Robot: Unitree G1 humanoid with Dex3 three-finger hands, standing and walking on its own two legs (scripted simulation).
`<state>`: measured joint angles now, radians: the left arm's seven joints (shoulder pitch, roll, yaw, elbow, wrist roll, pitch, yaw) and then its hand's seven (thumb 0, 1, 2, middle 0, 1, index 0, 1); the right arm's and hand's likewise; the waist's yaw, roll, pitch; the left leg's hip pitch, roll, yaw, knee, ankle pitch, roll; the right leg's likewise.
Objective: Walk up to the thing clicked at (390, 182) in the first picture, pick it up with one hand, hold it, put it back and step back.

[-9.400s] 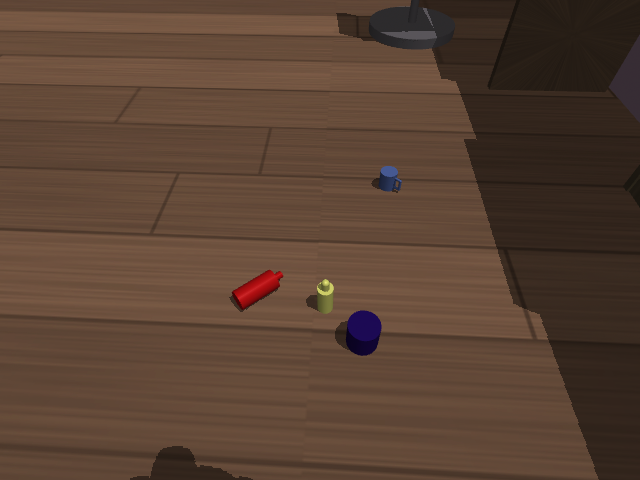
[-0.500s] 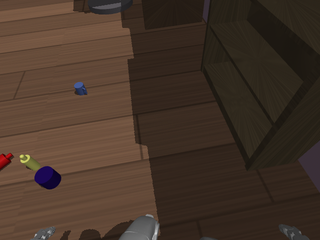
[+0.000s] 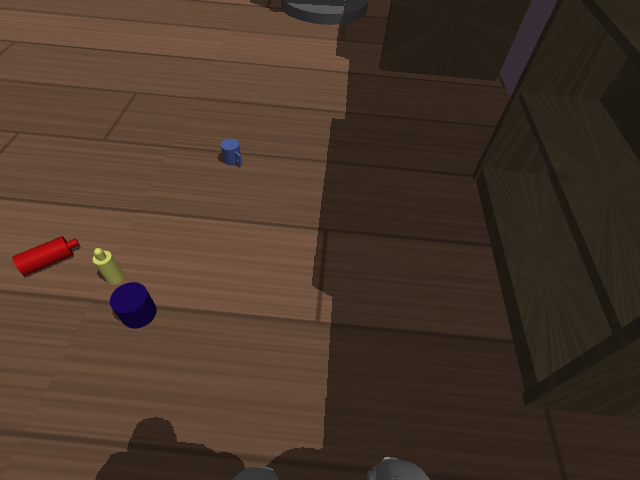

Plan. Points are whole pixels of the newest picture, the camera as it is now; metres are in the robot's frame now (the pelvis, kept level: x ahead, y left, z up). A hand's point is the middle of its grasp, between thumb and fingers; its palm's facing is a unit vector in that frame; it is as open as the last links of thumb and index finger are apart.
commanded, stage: walk up
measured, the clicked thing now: (233, 154) +1.47 +0.40 -0.70
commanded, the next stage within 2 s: stand in 0.86 s
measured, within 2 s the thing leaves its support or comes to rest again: neither
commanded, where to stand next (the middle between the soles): +0.07 -0.02 m, yaw +7 degrees
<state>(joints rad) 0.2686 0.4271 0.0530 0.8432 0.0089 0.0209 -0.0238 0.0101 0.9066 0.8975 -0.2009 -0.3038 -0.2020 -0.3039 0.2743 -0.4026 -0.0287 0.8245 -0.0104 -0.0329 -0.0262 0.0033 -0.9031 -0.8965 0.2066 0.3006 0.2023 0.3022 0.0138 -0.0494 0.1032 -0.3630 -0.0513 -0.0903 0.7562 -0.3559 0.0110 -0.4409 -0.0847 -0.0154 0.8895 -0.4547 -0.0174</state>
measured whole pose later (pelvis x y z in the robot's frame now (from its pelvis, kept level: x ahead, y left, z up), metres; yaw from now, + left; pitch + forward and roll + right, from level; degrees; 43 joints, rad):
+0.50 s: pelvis +0.00 -0.01 +0.01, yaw +8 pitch -2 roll -1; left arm 0.18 0.41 0.02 0.98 0.00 0.00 -0.01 0.01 0.91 0.90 -0.20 -0.30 -0.20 -0.30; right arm 0.16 -0.37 -0.01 0.98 0.00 -0.03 -0.01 0.00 -0.91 -0.90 0.21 0.30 0.20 0.30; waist 0.02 -0.01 0.09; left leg -0.32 -0.03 -0.04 0.70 -0.34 0.02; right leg -0.30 -0.05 -0.03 0.68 -0.34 0.03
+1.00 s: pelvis +0.01 -0.03 +0.03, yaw +9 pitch -3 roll +0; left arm 0.09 0.37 0.00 1.14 0.00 -0.02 -0.01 0.01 0.91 0.90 -0.20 -0.30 -0.20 -0.30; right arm 0.05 -0.35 0.00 1.14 0.00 -0.02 0.00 0.00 -0.91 -0.90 0.20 0.30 0.20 0.30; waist 0.02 -0.01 0.05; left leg -0.16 -0.02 -0.07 0.39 -0.18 0.00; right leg -0.13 -0.04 -0.06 0.37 -0.19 0.02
